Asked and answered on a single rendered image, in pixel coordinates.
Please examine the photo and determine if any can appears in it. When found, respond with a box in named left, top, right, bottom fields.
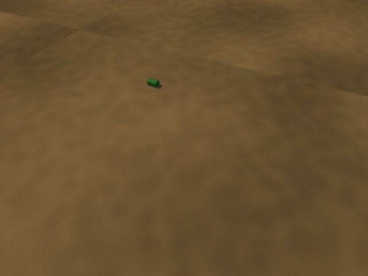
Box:
left=147, top=78, right=159, bottom=87

